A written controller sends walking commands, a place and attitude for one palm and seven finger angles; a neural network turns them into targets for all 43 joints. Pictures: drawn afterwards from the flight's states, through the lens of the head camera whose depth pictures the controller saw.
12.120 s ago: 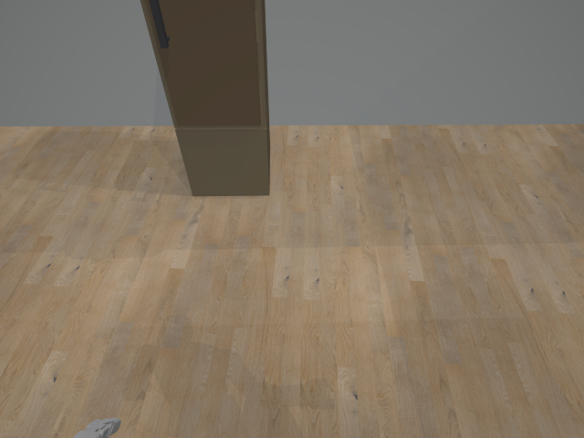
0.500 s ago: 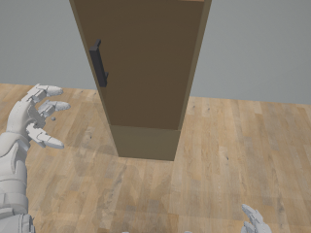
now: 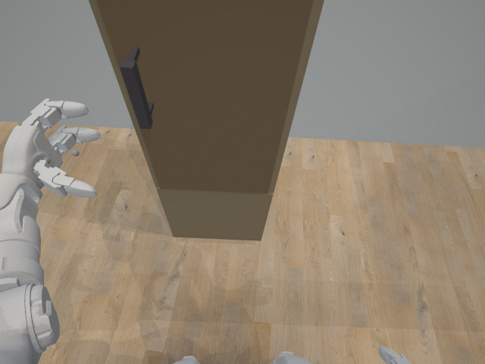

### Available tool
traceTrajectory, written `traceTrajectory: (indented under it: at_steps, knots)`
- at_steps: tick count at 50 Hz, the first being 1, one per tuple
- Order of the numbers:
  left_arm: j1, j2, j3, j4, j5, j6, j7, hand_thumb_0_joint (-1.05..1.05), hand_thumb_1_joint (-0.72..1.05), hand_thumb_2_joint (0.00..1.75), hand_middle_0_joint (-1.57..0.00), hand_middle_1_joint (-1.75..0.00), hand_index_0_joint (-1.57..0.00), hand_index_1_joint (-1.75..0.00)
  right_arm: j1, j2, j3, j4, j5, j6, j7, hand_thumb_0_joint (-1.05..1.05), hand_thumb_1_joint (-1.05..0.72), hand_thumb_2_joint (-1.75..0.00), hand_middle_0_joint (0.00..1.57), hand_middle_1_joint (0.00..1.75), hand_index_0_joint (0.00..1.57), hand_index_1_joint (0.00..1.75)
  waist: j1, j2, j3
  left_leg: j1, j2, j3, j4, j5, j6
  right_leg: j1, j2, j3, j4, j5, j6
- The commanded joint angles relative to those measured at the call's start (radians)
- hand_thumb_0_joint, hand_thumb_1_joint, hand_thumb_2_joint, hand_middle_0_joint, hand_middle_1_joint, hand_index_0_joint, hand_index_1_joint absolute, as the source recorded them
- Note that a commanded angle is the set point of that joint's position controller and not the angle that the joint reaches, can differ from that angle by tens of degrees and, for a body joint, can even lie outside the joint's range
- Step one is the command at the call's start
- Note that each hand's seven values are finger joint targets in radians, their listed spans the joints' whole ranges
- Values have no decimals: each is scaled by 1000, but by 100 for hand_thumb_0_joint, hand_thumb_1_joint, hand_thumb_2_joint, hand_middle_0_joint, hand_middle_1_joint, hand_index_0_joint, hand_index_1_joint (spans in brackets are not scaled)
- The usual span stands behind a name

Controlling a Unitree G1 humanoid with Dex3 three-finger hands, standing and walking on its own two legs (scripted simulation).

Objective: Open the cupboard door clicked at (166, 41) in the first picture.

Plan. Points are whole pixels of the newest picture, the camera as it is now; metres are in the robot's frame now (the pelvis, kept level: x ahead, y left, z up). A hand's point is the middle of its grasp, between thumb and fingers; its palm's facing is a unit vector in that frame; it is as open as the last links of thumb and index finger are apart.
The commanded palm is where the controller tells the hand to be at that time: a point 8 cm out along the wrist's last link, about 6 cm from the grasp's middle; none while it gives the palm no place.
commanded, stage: move the hooked fingers beside the handle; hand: left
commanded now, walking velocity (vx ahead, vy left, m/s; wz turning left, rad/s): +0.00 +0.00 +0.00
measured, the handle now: (140, 90) +0.59 +0.19 +0.09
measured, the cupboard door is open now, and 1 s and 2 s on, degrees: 0 0 0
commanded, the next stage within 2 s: none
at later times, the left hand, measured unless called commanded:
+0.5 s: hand (95, 114) +0.50 +0.25 +0.11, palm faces -0.05 -1.00 +0.00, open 13.9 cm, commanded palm +0.48 +0.31 +0.09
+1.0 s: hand (100, 103) +0.54 +0.26 +0.09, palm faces -0.04 -1.00 -0.01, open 13.9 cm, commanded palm +0.52 +0.31 +0.09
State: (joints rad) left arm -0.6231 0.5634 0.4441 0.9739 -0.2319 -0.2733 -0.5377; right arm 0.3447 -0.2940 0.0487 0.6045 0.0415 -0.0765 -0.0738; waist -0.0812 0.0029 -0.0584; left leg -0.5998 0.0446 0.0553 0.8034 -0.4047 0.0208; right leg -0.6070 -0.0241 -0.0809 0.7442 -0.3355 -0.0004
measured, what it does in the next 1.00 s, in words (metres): stands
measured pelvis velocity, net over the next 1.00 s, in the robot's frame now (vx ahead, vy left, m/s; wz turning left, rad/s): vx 0.01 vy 0.01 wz -0.05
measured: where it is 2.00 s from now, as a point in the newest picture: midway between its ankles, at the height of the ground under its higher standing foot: outside the picture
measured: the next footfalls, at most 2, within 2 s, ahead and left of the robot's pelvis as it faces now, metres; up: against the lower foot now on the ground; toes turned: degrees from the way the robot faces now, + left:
none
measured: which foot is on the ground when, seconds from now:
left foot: down 0.00-1.00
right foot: down 0.00-1.00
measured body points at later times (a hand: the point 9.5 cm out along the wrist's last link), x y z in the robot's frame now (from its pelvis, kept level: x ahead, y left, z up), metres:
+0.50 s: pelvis +0.00 +0.00 -0.01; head +0.12 +0.02 +0.43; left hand +0.49 +0.30 +0.11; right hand -0.01 -0.27 -0.11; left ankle -0.01 +0.10 -0.71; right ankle +0.01 -0.12 -0.71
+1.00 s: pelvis +0.01 +0.01 -0.02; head +0.16 +0.03 +0.41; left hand +0.54 +0.31 +0.09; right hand -0.04 -0.26 -0.11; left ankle -0.01 +0.10 -0.71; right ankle +0.01 -0.12 -0.71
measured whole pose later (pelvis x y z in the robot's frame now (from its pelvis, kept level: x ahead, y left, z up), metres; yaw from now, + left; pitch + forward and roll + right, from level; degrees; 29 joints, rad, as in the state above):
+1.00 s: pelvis +0.01 +0.01 -0.02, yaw -3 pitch +22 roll -4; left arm -1.01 0.83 0.55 1.28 -0.07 -0.27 -0.51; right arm 0.45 -0.29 0.07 0.58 0.01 0.10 -0.04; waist -0.22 0.01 -0.06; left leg -0.85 0.08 0.06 0.91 -0.45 0.03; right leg -0.84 0.01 -0.07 0.80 -0.34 0.01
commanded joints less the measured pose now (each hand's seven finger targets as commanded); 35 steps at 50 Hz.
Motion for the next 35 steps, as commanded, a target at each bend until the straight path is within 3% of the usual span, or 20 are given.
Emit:
traceTrajectory:
  at_steps: [1,4,6,7,12,16,18,20,24,28,30,31,33,35]
  knots:
    - [-473,336,59,-124,1,-78,5,0,-50,30,-30,-120,-30,-120,92,-176,-67,-76,-7,-16,-10,0,-90,-90,20,30,20,30,-20,79,-323,141,-30,-72,-92,323,4,129,46,46,-49,273,-22]
    - [-545,321,30,-129,15,-98,8,0,-50,30,-30,-120,-30,-120,112,-176,-67,-69,-13,-5,-7,0,-90,-90,20,30,20,30,-34,134,-363,187,-26,-81,-75,370,1,85,51,43,-35,276,-25]
    - [-550,331,38,-132,22,-110,10,0,-50,30,-30,-120,-30,-120,124,-176,-71,-62,-16,3,-4,0,-90,-90,20,30,20,30,-31,161,-427,235,-20,-89,-66,418,-6,79,51,41,-29,287,-24]
    - [-544,334,45,-124,20,-112,12,0,-50,30,-30,-120,-30,-120,131,-178,-71,-61,-17,8,-3,0,-90,-90,20,30,20,30,-29,132,-437,232,-19,-93,-63,436,-6,86,52,40,-28,298,-22]
    - [-618,363,47,5,36,-79,24,0,-50,30,-30,-120,-30,-120,153,-187,-67,-41,-16,36,-5,0,-90,-90,20,30,20,30,-63,82,-365,129,-20,-85,-61,346,6,64,51,43,-34,268,-14]
    - [-641,457,90,-7,76,-90,39,0,-50,30,-30,-120,-30,-120,179,-189,-66,-48,-23,56,0,0,-90,-90,20,30,20,30,-51,144,-436,141,-21,-83,-41,409,6,84,52,52,-14,314,-16]
    - [-674,431,68,-23,79,-104,42,0,-50,30,-30,-120,-30,-120,189,-184,-68,-46,-25,64,5,0,-90,-90,20,30,20,30,-64,150,-457,162,-16,-85,-35,424,5,67,55,50,-14,315,-13]
    - [-694,452,87,-17,73,-114,39,0,-50,30,-30,-120,-30,-120,200,-189,-68,-44,-28,73,8,0,-90,-90,20,30,20,30,-67,171,-474,178,-12,-85,-26,444,2,57,60,50,-11,320,-15]
    - [-693,496,111,78,76,-88,28,0,-50,30,-30,-120,-30,-120,222,-198,-64,-43,-26,93,4,0,-90,-90,20,30,20,30,-77,104,-437,94,-16,-81,-23,401,14,86,63,54,-13,329,-15]
    - [-751,494,68,89,119,-70,32,0,-50,30,-30,-120,-30,-120,243,-196,-63,-35,-31,109,5,0,-90,-90,20,30,20,30,-101,172,-412,104,-13,-86,-15,402,13,14,59,51,-16,303,-12]
    - [-774,500,75,77,116,-79,32,0,-50,30,-30,-120,-30,-120,260,-201,-63,-34,-35,116,9,0,-90,-90,20,30,20,30,-107,179,-456,150,-6,-93,-5,443,9,-5,67,47,-12,307,-13]
    - [-792,522,91,87,113,-81,33,0,-50,30,-30,-120,-30,-120,264,-203,-62,-31,-36,120,7,0,-90,-90,20,30,20,30,-113,156,-463,136,-5,-96,0,439,10,4,68,48,-10,310,-12]
    - [-849,509,75,98,110,-82,32,0,-50,30,-30,-120,-30,-120,266,-202,-60,-25,-35,123,6,0,-90,-90,20,30,20,30,-135,156,-450,115,-6,-94,6,412,13,-5,68,50,-13,300,-9]
    - [-871,531,86,123,114,-77,31,0,-50,30,-30,-120,-30,-120,281,-207,-58,-23,-37,127,5,0,-90,-90,20,30,20,30,-140,169,-464,121,-4,-97,12,419,13,-13,71,51,-11,303,-10]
